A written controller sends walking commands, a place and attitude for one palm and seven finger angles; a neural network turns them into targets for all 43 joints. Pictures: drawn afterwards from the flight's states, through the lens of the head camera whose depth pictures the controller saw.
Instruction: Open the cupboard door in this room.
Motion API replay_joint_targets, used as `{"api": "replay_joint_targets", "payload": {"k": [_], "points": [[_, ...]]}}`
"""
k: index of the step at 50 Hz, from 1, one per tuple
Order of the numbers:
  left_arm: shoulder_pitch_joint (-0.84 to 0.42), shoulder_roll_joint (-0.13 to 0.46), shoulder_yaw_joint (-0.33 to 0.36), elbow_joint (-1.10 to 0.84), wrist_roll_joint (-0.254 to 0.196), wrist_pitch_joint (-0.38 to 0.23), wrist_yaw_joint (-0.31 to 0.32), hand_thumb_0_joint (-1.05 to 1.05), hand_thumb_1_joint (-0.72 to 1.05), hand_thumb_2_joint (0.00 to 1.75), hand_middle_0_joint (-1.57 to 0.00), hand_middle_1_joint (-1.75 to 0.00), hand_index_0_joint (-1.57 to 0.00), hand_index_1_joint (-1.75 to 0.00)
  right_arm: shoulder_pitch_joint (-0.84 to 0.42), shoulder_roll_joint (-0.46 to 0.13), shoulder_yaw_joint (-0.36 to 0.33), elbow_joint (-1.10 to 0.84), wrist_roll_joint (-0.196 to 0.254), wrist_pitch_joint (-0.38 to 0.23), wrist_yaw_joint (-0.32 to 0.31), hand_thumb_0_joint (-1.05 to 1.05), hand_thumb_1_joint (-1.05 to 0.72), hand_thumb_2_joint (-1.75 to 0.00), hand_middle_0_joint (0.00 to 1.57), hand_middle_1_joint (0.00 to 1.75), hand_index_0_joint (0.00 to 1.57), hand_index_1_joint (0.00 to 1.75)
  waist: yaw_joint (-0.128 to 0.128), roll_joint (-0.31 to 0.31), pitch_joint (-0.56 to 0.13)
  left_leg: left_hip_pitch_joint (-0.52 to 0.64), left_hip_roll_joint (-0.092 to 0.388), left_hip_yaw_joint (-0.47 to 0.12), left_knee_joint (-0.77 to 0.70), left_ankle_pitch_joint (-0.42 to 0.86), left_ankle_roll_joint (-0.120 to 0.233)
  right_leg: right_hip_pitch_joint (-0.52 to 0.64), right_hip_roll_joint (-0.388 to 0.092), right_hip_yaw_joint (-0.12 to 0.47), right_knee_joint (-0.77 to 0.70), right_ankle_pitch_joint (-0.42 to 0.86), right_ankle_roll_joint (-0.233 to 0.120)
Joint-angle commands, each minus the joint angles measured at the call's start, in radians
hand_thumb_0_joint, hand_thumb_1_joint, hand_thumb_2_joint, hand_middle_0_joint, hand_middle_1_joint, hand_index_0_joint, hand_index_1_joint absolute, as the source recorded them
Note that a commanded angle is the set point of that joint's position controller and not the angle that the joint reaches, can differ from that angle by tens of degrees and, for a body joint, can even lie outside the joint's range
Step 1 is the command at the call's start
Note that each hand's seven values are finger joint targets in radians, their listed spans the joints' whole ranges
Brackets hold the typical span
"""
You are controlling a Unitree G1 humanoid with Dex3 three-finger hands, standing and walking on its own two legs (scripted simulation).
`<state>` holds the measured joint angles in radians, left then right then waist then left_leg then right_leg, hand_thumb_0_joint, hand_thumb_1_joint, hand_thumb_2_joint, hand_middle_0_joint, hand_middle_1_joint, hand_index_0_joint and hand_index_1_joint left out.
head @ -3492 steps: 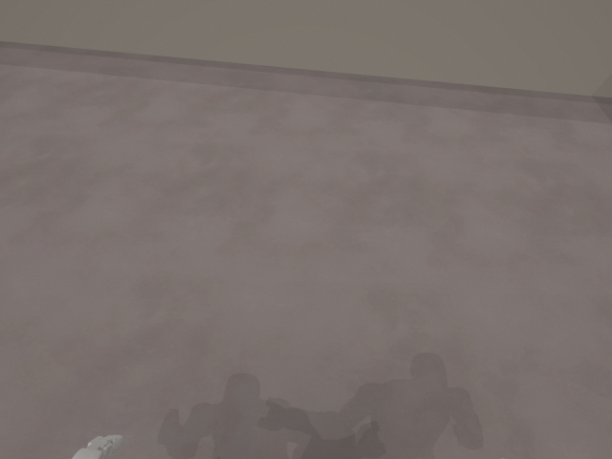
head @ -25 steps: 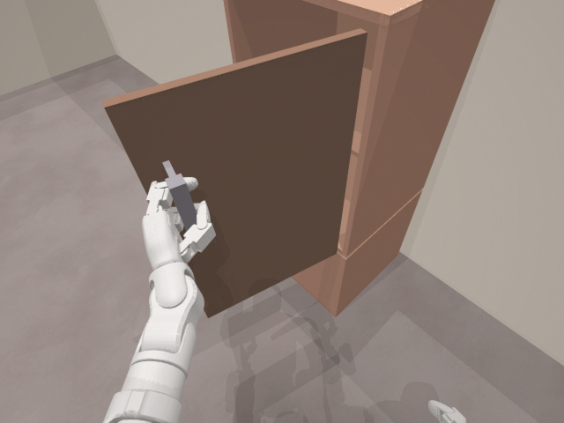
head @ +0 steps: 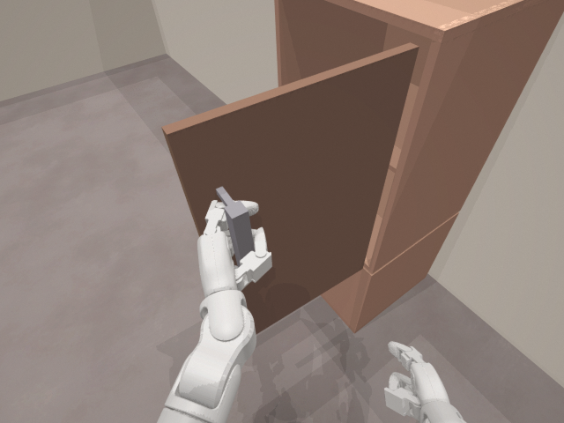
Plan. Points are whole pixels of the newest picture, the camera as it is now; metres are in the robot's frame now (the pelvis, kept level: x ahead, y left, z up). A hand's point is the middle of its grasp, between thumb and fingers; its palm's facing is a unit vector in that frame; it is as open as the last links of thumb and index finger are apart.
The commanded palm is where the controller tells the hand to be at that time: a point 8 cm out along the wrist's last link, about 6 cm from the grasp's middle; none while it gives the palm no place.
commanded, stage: open thumb and fingers to let go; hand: left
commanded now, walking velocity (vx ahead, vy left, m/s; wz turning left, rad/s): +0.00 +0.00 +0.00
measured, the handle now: (235, 232) +0.35 +0.10 +0.10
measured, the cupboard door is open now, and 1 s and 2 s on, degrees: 87 87 89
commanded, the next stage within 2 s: slide the hand sideways off the handle in 0.72 s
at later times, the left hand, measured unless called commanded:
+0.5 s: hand (262, 256) +0.30 +0.06 +0.11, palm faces +0.30 -0.95 -0.01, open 13.7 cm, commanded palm +0.26 +0.10 +0.10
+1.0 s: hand (248, 271) +0.28 +0.07 +0.10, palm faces -0.06 -0.99 -0.15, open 16.1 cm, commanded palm +0.26 +0.10 +0.10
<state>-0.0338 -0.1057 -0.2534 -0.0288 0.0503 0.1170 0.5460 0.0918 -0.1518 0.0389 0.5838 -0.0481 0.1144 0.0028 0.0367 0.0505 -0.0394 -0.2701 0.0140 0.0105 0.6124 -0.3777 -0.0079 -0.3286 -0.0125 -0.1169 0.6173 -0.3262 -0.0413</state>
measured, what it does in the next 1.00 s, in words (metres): shifts its weight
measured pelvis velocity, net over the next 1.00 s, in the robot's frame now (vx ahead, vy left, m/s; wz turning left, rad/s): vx -0.05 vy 0.02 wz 0.01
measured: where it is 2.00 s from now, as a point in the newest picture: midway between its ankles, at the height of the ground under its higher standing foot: outside the picture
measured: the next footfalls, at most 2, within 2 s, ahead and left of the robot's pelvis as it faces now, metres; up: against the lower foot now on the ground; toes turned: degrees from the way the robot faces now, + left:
none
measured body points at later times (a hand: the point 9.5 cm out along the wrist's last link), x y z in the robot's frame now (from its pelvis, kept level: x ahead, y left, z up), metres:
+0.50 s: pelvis -0.03 +0.00 +0.00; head -0.03 -0.02 +0.45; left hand +0.28 +0.11 +0.11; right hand +0.13 -0.22 -0.10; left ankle -0.04 +0.12 -0.73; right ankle +0.00 -0.09 -0.73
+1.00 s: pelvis -0.05 +0.02 +0.00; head -0.04 +0.00 +0.45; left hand +0.28 +0.13 +0.11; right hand +0.12 -0.19 -0.11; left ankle -0.04 +0.12 -0.73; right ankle +0.00 -0.09 -0.73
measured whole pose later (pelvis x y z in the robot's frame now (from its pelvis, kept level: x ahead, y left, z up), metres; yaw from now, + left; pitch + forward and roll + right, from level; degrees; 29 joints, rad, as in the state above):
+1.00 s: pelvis -0.05 +0.02 +0.00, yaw +1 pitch +0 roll +0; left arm -0.25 0.05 -0.22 0.28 0.02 -0.11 0.16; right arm 0.21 -0.19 0.05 0.63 -0.01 0.02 -0.05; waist 0.04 0.03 0.00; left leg -0.31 -0.02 0.02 0.63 -0.32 0.02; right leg -0.36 -0.05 -0.11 0.63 -0.26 -0.02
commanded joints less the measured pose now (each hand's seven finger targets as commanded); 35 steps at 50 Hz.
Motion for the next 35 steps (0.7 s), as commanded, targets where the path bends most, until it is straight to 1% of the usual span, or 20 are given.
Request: {"api": "replay_joint_targets", "payload": {"k": [1,3,6,8,10,11,14,15,17,21,23,26,27,28,29,31,32,33,34,35], "points": [[-0.234,-0.102,-0.022,-0.248,0.038,-0.085,-0.015,0.00,0.48,0.72,-0.37,-1.30,-0.37,-1.30,-0.052,-0.089,-0.044,-0.146,0.003,-0.038,-0.014,0.00,-0.90,-0.90,0.20,0.30,0.20,0.30,-0.023,-0.121,-0.274,0.039,-0.011,-0.013,-0.025,0.426,0.012,0.183,-0.012,0.066,-0.038,0.512,0.007],[-0.205,-0.098,-0.018,-0.218,0.033,-0.092,-0.027,0.00,0.34,0.66,-0.36,-1.29,-0.36,-1.29,-0.050,-0.092,-0.044,-0.144,0.006,-0.043,-0.016,0.00,-0.90,-0.90,0.20,0.30,0.20,0.30,-0.024,-0.138,-0.249,0.028,-0.009,-0.014,-0.030,0.405,0.012,0.178,-0.012,0.065,-0.050,0.486,0.008],[-0.250,-0.086,-0.006,-0.209,0.026,-0.103,-0.030,0.00,0.13,0.57,-0.35,-1.27,-0.35,-1.27,-0.055,-0.096,-0.041,-0.146,0.007,-0.054,-0.022,0.00,-0.90,-0.90,0.20,0.30,0.20,0.30,-0.022,-0.132,-0.227,0.013,-0.014,-0.016,-0.037,0.350,0.015,0.161,-0.014,0.071,-0.066,0.412,0.008],[-0.248,-0.065,0.014,-0.199,0.029,-0.111,-0.025,0.00,-0.01,0.51,-0.33,-1.25,-0.33,-1.25,-0.058,-0.097,-0.043,-0.143,0.008,-0.061,-0.026,0.00,-0.90,-0.90,0.20,0.30,0.20,0.30,-0.015,-0.138,-0.231,0.006,-0.016,-0.015,-0.042,0.331,0.017,0.171,-0.016,0.080,-0.081,0.382,0.008],[-0.273,-0.086,-0.002,-0.171,0.034,-0.116,-0.021,0.00,-0.15,0.45,-0.32,-1.24,-0.32,-1.24,-0.057,-0.099,-0.043,-0.136,0.006,-0.070,-0.027,0.00,-0.90,-0.90,0.20,0.30,0.20,0.30,-0.021,-0.123,-0.212,0.006,-0.017,-0.012,-0.042,0.305,0.019,0.143,-0.018,0.080,-0.089,0.334,0.008],[-0.306,-0.078,0.007,-0.168,0.035,-0.121,-0.016,0.00,-0.22,0.42,-0.32,-1.23,-0.32,-1.23,-0.052,-0.101,-0.044,-0.132,0.004,-0.077,-0.028,0.00,-0.90,-0.90,0.20,0.30,0.20,0.30,-0.026,-0.137,-0.215,0.004,-0.019,-0.013,-0.043,0.288,0.020,0.137,-0.018,0.081,-0.095,0.307,0.010],[-0.311,-0.057,0.038,-0.125,0.029,-0.134,-0.011,0.00,-0.43,0.33,-0.30,-1.21,-0.30,-1.21,-0.055,-0.103,-0.046,-0.123,0.004,-0.087,-0.034,0.00,-0.90,-0.90,0.20,0.30,0.20,0.30,-0.017,-0.153,-0.203,-0.002,-0.021,-0.010,-0.052,0.254,0.021,0.137,-0.021,0.092,-0.124,0.244,0.012],[-0.343,-0.051,0.040,-0.128,0.029,-0.142,-0.010,0.00,-0.50,0.30,-0.30,-1.20,-0.30,-1.20,-0.055,-0.105,-0.046,-0.120,0.003,-0.090,-0.035,0.00,-0.90,-0.90,0.20,0.30,0.20,0.30,-0.022,-0.153,-0.204,0.000,-0.022,-0.009,-0.054,0.242,0.023,0.132,-0.024,0.099,-0.133,0.223,0.013],[-0.354,-0.062,0.036,-0.109,0.028,-0.151,-0.011,0.00,-0.50,0.30,-0.30,-1.20,-0.30,-1.20,-0.057,-0.102,-0.046,-0.117,0.002,-0.096,-0.037,0.00,-0.90,-0.90,0.20,0.30,0.20,0.30,-0.019,-0.136,-0.198,0.001,-0.024,-0.007,-0.057,0.232,0.023,0.131,-0.025,0.102,-0.143,0.198,0.012],[-0.437,-0.033,0.071,-0.050,0.022,-0.167,-0.007,0.00,-0.50,0.30,-0.27,-1.00,-0.27,-1.00,-0.063,-0.103,-0.044,-0.099,0.003,-0.101,-0.044,0.00,-0.90,-0.90,0.20,0.30,0.20,0.30,-0.028,-0.137,-0.174,0.002,-0.027,-0.005,-0.068,0.184,0.025,0.110,-0.028,0.116,-0.180,0.105,0.014],[-0.435,-0.030,0.076,-0.033,0.017,-0.174,-0.006,0.00,-0.50,0.30,-0.25,-0.90,-0.25,-0.90,-0.062,-0.104,-0.045,-0.098,0.003,-0.104,-0.045,0.00,-0.90,-0.90,0.20,0.30,0.20,0.30,-0.020,-0.133,-0.182,0.002,-0.027,-0.007,-0.076,0.178,0.024,0.117,-0.027,0.114,-0.185,0.093,0.012],[-0.461,-0.048,0.073,-0.003,0.012,-0.179,-0.003,0.00,-0.50,0.30,-0.22,-0.75,-0.22,-0.75,-0.062,-0.101,-0.043,-0.097,0.004,-0.104,-0.043,0.00,-0.90,-0.90,0.20,0.30,0.20,0.30,-0.023,-0.120,-0.183,0.009,-0.025,-0.006,-0.089,0.178,0.023,0.114,-0.023,0.102,-0.179,0.095,0.011],[-0.449,-0.044,0.081,0.008,0.010,-0.179,-0.002,0.00,-0.50,0.30,-0.22,-0.70,-0.22,-0.70,-0.060,-0.102,-0.044,-0.098,0.004,-0.103,-0.042,0.00,-0.90,-0.90,0.20,0.30,0.20,0.30,-0.020,-0.141,-0.185,0.005,-0.024,-0.008,-0.092,0.184,0.023,0.122,-0.020,0.099,-0.177,0.101,0.010],[-0.445,-0.048,0.078,0.025,0.014,-0.178,-0.003,0.00,-0.50,0.30,-0.21,-0.65,-0.21,-0.65,-0.063,-0.103,-0.044,-0.094,0.006,-0.099,-0.041,0.00,-0.90,-0.90,0.20,0.30,0.20,0.30,-0.017,-0.121,-0.179,0.008,-0.022,-0.008,-0.098,0.181,0.020,0.118,-0.019,0.095,-0.177,0.097,0.007],[-0.463,-0.058,0.068,0.025,0.015,-0.181,0.000,0.00,-0.50,0.30,-0.20,-0.60,-0.20,-0.60,-0.061,-0.102,-0.043,-0.096,0.007,-0.099,-0.039,0.00,-0.90,-0.90,0.20,0.30,0.20,0.30,-0.025,-0.125,-0.172,0.011,-0.020,-0.009,-0.102,0.179,0.021,0.108,-0.018,0.090,-0.173,0.097,0.008],[-0.486,-0.072,0.055,0.039,0.024,-0.178,0.006,0.00,-0.50,0.30,-0.18,-0.50,-0.18,-0.50,-0.062,-0.103,-0.043,-0.095,0.006,-0.097,-0.036,0.00,-0.90,-0.90,0.20,0.30,0.20,0.30,-0.029,-0.124,-0.169,0.011,-0.017,-0.012,-0.104,0.178,0.020,0.096,-0.013,0.081,-0.165,0.092,0.006],[-0.512,-0.075,0.051,0.038,0.029,-0.178,0.012,0.00,-0.50,0.30,-0.18,-0.45,-0.18,-0.45,-0.061,-0.104,-0.044,-0.094,0.004,-0.097,-0.035,0.00,-0.90,-0.90,0.20,0.30,0.20,0.30,-0.033,-0.119,-0.182,0.014,-0.018,-0.011,-0.101,0.180,0.021,0.093,-0.014,0.084,-0.162,0.096,0.007],[-0.509,-0.084,0.044,0.058,0.034,-0.175,0.016,0.00,-0.50,0.30,-0.17,-0.40,-0.17,-0.40,-0.058,-0.104,-0.044,-0.091,0.005,-0.097,-0.033,0.00,-0.90,-0.90,0.20,0.30,0.20,0.30,-0.033,-0.124,-0.164,0.013,-0.015,-0.015,-0.104,0.177,0.020,0.085,-0.010,0.078,-0.162,0.094,0.006],[-0.518,-0.071,0.055,0.061,0.035,-0.176,0.020,0.00,-0.50,0.30,-0.16,-0.35,-0.16,-0.35,-0.060,-0.105,-0.044,-0.091,0.006,-0.095,-0.034,0.00,-0.90,-0.90,0.20,0.30,0.20,0.30,-0.033,-0.130,-0.167,0.008,-0.014,-0.017,-0.108,0.165,0.018,0.081,-0.011,0.076,-0.159,0.078,0.006],[-0.538,-0.079,0.049,0.068,0.039,-0.175,0.026,0.00,-0.50,0.30,-0.15,-0.30,-0.15,-0.30,-0.065,-0.102,-0.042,-0.090,0.006,-0.092,-0.033,0.00,-0.90,-0.90,0.20,0.30,0.20,0.30,-0.032,-0.118,-0.161,0.004,-0.015,-0.019,-0.110,0.153,0.017,0.073,-0.010,0.074,-0.156,0.063,0.004]]}}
